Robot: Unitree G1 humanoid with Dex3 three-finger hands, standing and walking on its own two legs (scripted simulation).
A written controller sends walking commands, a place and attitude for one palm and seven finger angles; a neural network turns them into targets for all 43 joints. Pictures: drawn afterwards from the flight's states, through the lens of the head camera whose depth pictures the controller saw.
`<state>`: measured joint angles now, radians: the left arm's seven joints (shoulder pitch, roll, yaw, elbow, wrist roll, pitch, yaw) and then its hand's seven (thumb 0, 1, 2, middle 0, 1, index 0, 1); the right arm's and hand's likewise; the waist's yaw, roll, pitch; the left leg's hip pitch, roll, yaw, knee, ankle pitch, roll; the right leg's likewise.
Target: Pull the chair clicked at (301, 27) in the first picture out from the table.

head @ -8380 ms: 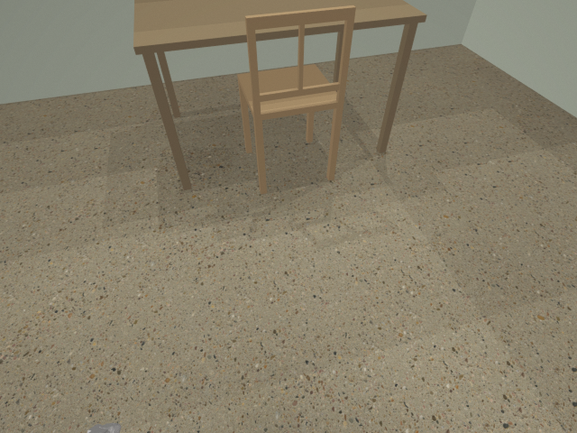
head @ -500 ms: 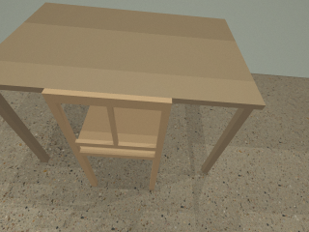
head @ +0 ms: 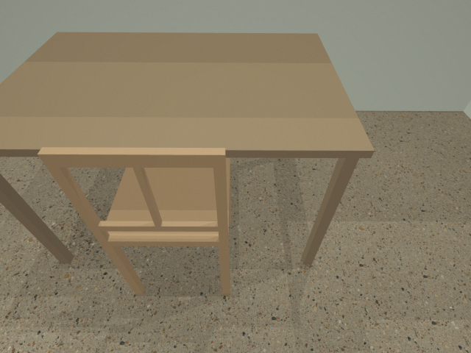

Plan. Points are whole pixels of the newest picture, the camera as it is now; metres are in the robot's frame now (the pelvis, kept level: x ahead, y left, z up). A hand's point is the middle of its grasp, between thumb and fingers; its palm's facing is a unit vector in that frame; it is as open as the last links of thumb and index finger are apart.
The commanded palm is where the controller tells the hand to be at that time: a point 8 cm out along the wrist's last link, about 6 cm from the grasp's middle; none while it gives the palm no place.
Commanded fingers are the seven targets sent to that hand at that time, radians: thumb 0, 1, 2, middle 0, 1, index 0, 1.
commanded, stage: come to a stop and stand still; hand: left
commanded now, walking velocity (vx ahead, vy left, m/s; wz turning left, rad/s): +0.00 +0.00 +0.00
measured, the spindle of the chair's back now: (149, 197) +0.50 +0.24 -0.11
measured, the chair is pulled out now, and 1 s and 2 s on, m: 0.00 0.00 0.00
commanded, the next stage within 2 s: look again from close up in 0.80 s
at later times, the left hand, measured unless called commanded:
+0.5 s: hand out of the picture +0.01 +0.16 -0.18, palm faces +0.05 -0.98 -0.17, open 7.4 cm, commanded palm none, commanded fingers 0.00 0.90 0.90 -0.20 -0.30 -0.20 -0.30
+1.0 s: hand out of the picture +0.03 +0.19 -0.18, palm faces -0.01 -0.98 -0.21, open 7.4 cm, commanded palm none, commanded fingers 0.00 0.90 0.90 -0.20 -0.30 -0.20 -0.30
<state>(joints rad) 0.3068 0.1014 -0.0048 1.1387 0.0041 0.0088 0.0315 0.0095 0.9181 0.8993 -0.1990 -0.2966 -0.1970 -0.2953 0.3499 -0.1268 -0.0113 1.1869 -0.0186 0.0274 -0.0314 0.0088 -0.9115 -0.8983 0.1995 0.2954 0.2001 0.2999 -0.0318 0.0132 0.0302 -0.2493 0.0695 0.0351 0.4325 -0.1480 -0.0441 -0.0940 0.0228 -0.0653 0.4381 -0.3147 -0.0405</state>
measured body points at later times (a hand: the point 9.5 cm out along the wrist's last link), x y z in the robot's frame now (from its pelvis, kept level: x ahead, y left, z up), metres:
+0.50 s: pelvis +0.03 +0.00 +0.00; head +0.04 +0.00 +0.45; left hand +0.01 +0.21 -0.16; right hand +0.03 -0.22 -0.16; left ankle +0.05 +0.15 -0.74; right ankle -0.05 -0.09 -0.74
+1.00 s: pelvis +0.04 +0.02 +0.00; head +0.06 +0.02 +0.45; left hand +0.03 +0.24 -0.16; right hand +0.06 -0.21 -0.16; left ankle +0.05 +0.15 -0.74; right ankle -0.04 -0.09 -0.74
